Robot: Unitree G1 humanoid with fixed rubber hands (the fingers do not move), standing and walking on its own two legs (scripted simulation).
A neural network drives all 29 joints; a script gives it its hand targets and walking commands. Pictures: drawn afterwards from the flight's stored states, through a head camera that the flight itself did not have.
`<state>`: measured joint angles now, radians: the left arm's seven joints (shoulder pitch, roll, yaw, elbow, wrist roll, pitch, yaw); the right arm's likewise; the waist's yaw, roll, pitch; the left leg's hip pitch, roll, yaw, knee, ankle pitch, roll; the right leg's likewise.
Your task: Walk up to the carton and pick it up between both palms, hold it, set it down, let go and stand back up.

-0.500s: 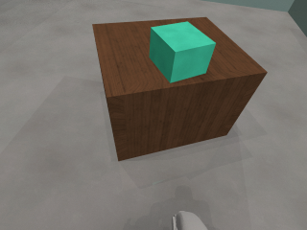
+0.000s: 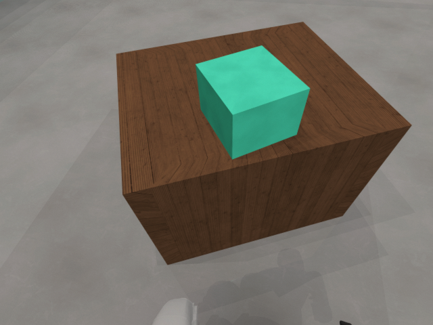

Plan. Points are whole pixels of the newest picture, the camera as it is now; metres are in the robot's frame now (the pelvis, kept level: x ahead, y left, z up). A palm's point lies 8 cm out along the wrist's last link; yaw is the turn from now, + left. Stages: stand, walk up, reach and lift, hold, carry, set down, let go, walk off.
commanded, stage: walk up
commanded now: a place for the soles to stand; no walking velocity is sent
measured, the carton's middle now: (247, 100) +0.71 -0.07 -0.05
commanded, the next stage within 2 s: none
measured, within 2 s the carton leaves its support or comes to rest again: neither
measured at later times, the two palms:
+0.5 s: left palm (119, 275) +0.23 +0.24 -0.14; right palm (359, 311) +0.16 -0.25 -0.11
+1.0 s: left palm (135, 266) +0.25 +0.21 -0.13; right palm (365, 261) +0.26 -0.30 -0.13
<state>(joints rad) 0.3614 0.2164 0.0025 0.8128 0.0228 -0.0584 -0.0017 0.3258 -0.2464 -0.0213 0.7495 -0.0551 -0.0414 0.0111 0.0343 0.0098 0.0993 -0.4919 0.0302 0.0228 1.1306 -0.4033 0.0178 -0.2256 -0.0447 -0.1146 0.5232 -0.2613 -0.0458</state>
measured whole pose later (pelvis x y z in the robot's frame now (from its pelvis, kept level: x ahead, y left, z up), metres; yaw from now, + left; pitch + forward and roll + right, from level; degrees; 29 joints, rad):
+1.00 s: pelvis +0.19 -0.05 -0.01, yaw +5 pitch -1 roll +0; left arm 0.21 0.27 -0.02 0.87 0.00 0.03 0.00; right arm 0.29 -0.25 0.01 0.87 0.00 0.02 0.00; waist 0.00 0.00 0.04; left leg -0.26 0.02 0.01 0.60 -0.32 -0.01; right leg -0.38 -0.06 -0.07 0.56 -0.21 0.00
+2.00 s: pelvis +0.21 -0.06 -0.01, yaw +3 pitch -1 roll +1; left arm 0.21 0.26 -0.05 1.00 0.00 0.00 0.00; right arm 0.25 -0.28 0.04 0.98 0.01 0.00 -0.01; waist 0.01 0.00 0.04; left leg -0.19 0.03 0.04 0.52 -0.32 -0.02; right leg -0.34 -0.04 -0.02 0.53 -0.17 0.01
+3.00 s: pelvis +0.21 -0.30 -0.01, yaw +25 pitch -2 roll -1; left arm 0.32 0.26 -0.02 0.91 0.01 0.03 0.00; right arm 0.23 -0.24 -0.01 0.80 -0.01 0.02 0.00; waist 0.02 0.01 0.07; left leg -0.33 0.03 -0.12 0.64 -0.29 -0.04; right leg -0.25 -0.02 0.01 0.62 -0.32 0.04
